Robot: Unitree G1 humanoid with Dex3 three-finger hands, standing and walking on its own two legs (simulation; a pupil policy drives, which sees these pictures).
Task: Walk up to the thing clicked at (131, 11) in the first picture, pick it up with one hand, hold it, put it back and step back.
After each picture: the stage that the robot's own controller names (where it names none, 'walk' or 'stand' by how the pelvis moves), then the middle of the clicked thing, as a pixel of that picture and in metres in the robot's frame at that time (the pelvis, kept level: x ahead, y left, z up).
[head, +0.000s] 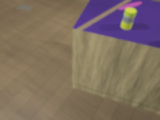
stand; (128, 18) +0.86 -0.28 -0.03
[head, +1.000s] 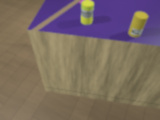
rise first; (87, 12) +0.82 -0.01 +0.00
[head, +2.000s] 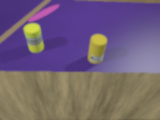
stand; (34, 38) +0.57 +0.22 +0.01
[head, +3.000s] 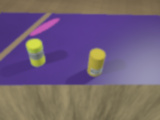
stand; (36, 53) +0.55 +0.21 -0.03
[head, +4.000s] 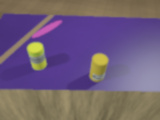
stand; (37, 56) +0.53 +0.20 -0.03
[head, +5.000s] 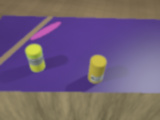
stand; (35, 58) +0.52 +0.21 -0.04
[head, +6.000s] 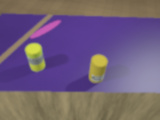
stand; (35, 57) +0.52 +0.21 -0.03
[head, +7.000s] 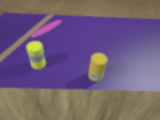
rise first; (36, 55) +0.53 +0.21 -0.03
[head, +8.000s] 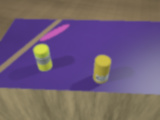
go down; (43, 58) +0.54 +0.22 -0.03
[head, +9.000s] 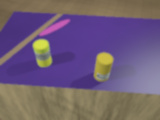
go down; (42, 53) +0.54 +0.20 -0.02
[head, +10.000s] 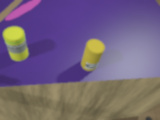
go down; (16, 44) +0.51 +0.20 +0.01
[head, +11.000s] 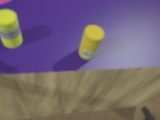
close in; (9, 29) +0.53 +0.21 +0.04
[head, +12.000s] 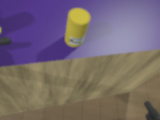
close; out of the picture +0.54 +0.23 +0.06
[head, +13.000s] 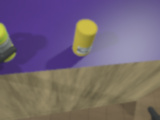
lift; out of the picture +0.46 +0.21 +0.05
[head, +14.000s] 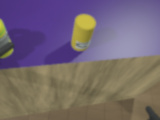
lift; out of the picture +0.48 +0.21 +0.06
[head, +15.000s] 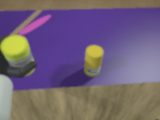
lift; (20, 57) +0.37 +0.18 +0.15
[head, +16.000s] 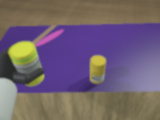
hold; (28, 64) +0.33 +0.16 +0.18
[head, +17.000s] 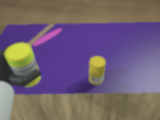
hold; (24, 66) +0.32 +0.17 +0.17
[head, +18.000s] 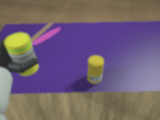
crouch; (23, 55) +0.37 +0.18 +0.18
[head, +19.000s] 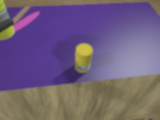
lower; out of the picture +0.49 +0.21 +0.19
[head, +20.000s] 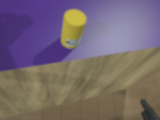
lower; out of the picture +0.52 +0.22 +0.06
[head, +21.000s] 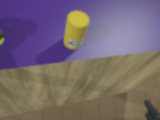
lower; out of the picture +0.51 +0.21 +0.06
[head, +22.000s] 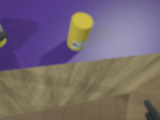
lower; out of the picture +0.51 +0.21 +0.05
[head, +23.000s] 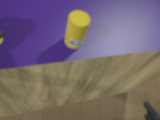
lower; out of the picture +0.51 +0.22 +0.06
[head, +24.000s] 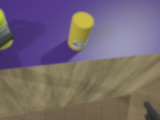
loosen; out of the picture +0.50 +0.20 +0.06
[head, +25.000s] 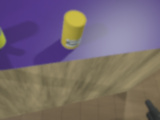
withdraw; out of the picture +0.51 +0.21 +0.06
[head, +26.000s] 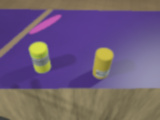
sink last; (40, 58) +0.48 +0.18 +0.02
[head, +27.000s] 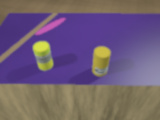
stand; (43, 56) +0.51 +0.20 +0.01
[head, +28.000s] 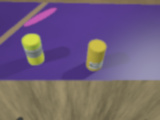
stand; (33, 50) +0.50 +0.20 +0.02
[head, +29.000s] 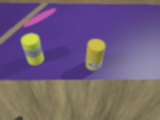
stand; (33, 49) +0.51 +0.20 +0.03
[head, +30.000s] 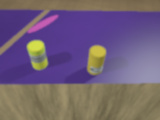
stand; (38, 55) +0.51 +0.20 +0.00
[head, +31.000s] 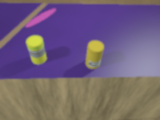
walk; (37, 50) +0.53 +0.19 -0.03
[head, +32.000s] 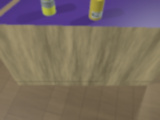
walk; (47, 2) +0.79 +0.20 -0.01
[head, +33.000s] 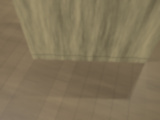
stand; out of the picture +1.12 +0.14 +0.00
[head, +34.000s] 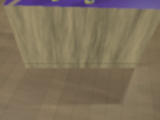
stand; out of the picture +1.12 +0.19 -0.03
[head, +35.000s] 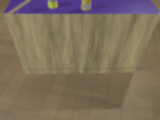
stand; out of the picture +1.12 +0.20 -0.04
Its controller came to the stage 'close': yes
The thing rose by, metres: 0.22
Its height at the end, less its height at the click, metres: +0.00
